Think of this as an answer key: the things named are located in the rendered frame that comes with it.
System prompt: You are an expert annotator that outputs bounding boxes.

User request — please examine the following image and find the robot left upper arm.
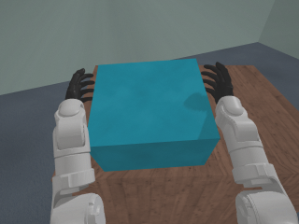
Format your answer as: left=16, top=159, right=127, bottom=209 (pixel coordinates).
left=50, top=192, right=106, bottom=224

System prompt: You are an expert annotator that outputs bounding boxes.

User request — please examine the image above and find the robot right hand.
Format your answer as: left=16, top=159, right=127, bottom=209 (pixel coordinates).
left=201, top=62, right=234, bottom=104

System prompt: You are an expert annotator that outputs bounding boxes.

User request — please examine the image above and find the robot left hand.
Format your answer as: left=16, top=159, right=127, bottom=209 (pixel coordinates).
left=65, top=68, right=95, bottom=103

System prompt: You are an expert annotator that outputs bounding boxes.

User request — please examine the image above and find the right robot forearm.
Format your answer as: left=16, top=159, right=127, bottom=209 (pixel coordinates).
left=215, top=95, right=299, bottom=224

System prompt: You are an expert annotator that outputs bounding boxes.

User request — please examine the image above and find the left robot forearm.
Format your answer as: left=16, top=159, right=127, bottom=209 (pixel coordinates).
left=50, top=98, right=95, bottom=224

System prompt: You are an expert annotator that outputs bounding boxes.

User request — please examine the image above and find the pedestal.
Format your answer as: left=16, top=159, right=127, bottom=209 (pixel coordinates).
left=51, top=65, right=299, bottom=224

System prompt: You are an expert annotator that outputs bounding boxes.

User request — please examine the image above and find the robot right upper arm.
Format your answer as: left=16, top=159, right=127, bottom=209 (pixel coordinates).
left=235, top=189, right=298, bottom=224

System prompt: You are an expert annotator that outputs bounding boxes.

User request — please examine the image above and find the carton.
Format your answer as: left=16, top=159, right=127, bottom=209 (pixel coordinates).
left=88, top=58, right=221, bottom=172

